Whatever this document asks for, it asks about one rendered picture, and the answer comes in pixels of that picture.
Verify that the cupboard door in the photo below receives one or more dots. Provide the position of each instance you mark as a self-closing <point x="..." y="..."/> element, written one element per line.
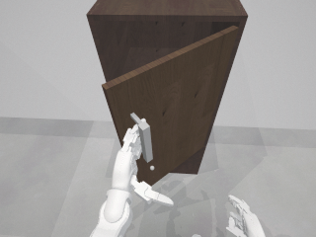
<point x="176" y="95"/>

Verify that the handle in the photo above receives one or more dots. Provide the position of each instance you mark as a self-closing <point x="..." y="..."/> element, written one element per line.
<point x="145" y="137"/>

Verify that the robot left hand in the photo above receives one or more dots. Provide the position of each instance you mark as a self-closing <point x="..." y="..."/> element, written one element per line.
<point x="125" y="166"/>

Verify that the robot right hand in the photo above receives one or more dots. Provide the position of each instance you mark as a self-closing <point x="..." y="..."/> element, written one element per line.
<point x="247" y="226"/>

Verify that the robot left forearm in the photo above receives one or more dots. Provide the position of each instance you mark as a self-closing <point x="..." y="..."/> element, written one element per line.
<point x="115" y="214"/>

